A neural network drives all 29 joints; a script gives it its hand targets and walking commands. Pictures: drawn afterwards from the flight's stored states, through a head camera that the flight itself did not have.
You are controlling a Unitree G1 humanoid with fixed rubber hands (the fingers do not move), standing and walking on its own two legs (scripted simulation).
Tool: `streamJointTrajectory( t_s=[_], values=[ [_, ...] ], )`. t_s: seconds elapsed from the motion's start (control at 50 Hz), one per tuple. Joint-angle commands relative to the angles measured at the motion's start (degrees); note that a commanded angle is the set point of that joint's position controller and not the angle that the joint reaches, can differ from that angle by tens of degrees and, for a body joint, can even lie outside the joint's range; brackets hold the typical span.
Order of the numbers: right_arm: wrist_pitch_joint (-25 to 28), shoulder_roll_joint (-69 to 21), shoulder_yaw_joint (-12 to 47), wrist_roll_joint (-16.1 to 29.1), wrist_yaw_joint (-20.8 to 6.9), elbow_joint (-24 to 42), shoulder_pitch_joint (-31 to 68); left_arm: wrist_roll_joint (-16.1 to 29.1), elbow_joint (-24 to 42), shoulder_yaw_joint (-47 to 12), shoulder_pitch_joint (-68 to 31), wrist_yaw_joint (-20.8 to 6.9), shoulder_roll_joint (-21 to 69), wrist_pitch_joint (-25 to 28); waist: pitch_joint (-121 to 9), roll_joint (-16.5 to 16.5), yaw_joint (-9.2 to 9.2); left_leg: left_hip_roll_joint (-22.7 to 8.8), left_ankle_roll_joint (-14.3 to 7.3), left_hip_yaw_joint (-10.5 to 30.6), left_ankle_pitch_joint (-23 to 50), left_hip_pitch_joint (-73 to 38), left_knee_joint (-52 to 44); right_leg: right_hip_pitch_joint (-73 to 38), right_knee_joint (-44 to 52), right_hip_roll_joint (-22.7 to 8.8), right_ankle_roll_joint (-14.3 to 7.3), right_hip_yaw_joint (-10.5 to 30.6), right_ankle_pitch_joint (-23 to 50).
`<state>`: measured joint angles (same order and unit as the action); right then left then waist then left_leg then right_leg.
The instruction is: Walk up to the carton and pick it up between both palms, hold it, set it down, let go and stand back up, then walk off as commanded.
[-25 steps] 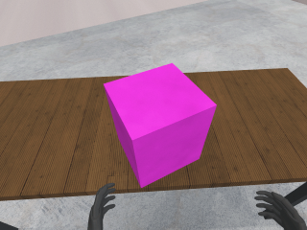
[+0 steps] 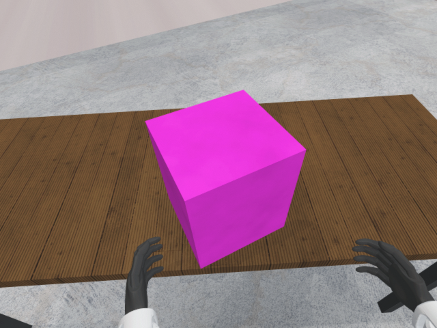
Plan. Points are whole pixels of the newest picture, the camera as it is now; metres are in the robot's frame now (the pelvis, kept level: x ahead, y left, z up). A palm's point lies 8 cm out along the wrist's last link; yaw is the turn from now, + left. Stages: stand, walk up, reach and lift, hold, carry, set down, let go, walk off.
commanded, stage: reach and lift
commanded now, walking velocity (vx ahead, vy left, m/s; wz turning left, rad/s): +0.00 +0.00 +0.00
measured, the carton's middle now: (222, 179) +0.41 +0.07 +0.04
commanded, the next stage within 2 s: none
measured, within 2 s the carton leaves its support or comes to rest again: neither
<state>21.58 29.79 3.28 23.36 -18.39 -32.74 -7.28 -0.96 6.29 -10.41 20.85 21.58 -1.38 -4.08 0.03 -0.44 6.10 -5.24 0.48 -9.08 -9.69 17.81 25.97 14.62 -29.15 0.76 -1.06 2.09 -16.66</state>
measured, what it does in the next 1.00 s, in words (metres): stands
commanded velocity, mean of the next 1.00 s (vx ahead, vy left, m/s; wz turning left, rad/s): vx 0.00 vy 0.00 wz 0.00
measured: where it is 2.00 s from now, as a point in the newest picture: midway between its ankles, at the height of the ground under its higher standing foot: outside the picture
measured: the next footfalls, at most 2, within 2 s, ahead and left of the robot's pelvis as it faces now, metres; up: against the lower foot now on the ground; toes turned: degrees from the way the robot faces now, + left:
none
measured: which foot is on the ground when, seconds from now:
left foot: down 0.00-1.00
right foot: down 0.00-1.00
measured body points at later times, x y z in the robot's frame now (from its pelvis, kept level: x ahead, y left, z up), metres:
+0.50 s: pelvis -0.02 +0.00 +0.00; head +0.01 +0.01 +0.45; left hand +0.22 +0.20 +0.07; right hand +0.31 -0.22 +0.04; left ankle +0.04 +0.14 -0.74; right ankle -0.02 -0.11 -0.74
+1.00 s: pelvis -0.03 +0.00 +0.00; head -0.02 +0.00 +0.45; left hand +0.26 +0.22 +0.14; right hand +0.37 -0.19 +0.12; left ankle +0.04 +0.14 -0.74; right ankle -0.02 -0.11 -0.74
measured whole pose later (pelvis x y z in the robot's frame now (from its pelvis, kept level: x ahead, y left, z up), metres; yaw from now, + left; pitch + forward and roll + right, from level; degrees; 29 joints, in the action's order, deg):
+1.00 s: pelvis -0.03 +0.00 +0.00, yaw +1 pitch +1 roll +0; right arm -14.6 31.5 4.0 23.5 -12.7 -29.1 28.7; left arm 2.2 17.6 3.2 -13.9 22.0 -1.4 -47.2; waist 0.0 0.4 6.7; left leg -5.3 0.7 -8.3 -4.5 17.8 21.9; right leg 14.4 -25.1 1.2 -1.1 1.4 -11.6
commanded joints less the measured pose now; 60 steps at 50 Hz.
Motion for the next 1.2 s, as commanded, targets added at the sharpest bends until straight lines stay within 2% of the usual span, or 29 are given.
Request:
streamJointTrajectory(
  t_s=[0.0, 0.12, 0.32, 0.58, 0.76, 0.9, 1.04, 1.18],
  values=[
    [-0.8, 18.0, -3.2, 5.6, 1.5, 11.3, 8.6, 0.4, 20.8, 2.2, -5.7, 0.1, 6.2, -1.5, -12.3, -4.1, 1.12, 2.1, 0.6, 9.6, 14.6, -17.4, -1.9, 5.4, 10.2, 3.5, -5.9, -0.8, 11.4],
    [-3.3, 17.7, -3.2, 5.5, 2.8, 13.6, 12.4, 0.6, 23.6, 3.7, -8.3, -0.5, 5.7, -4.8, -14.5, -3.5, 0.96, 2.2, 1.0, 9.1, 20.0, -19.9, -1.7, 3.9, 11.3, 3.8, -6.4, -0.8, 13.9],
    [-9.3, 18.0, -4.5, 4.9, 3.8, 16.2, 22.3, 2.7, 26.7, 4.6, -16.2, 0.0, 5.5, -11.5, -16.0, -3.0, 0.86, 1.8, 1.3, 10.7, 15.8, -21.7, -3.2, 4.6, 12.1, 3.7, -7.1, -1.1, 9.9],
    [-21.4, 18.9, -5.6, 4.7, 5.3, 16.4, 36.7, 3.7, 30.3, 8.6, -28.7, 0.4, 4.2, -25.7, -19.0, -2.0, 0.74, 2.0, 1.9, 11.8, 14.9, -23.3, -4.2, 3.3, 12.0, 3.6, -7.0, -1.2, 9.9],
    [-29.5, 19.3, -6.0, 4.3, 5.9, 14.2, 48.8, 4.7, 28.7, 11.3, -42.4, 0.7, 2.2, -35.0, -20.9, -0.9, 1.09, 2.2, 1.6, 12.9, 8.0, -20.8, -5.8, 3.1, 11.4, 3.2, -6.5, -1.2, 7.1],
    [-34.4, 20.2, -5.2, 4.6, 6.4, 11.1, 56.3, 4.9, 25.3, 14.3, -50.8, 0.8, 0.0, -41.2, -22.8, -0.1, 1.76, 2.6, 1.5, 12.8, 6.5, -18.4, -6.3, 2.4, 11.3, 3.5, -5.8, -0.9, 7.2],
    [-37.1, 20.1, -3.8, 4.8, 6.9, 8.7, 63.6, 5.2, 21.6, 16.7, -56.9, 0.4, -1.7, -44.9, -24.9, -0.1, 2.15, 3.1, 1.6, 12.1, 8.4, -17.1, -6.1, 1.5, 11.5, 4.1, -5.2, -1.0, 8.6],
    [-38.3, 19.5, -2.5, 5.0, 7.2, 7.7, 70.0, 5.6, 18.3, 18.4, -62.2, -0.2, -3.2, -46.2, -27.5, -0.9, 3.17, 3.5, 1.7, 11.1, 10.9, -16.1, -5.3, 0.5, 11.5, 4.6, -4.7, -1.3, 9.7]
  ],
)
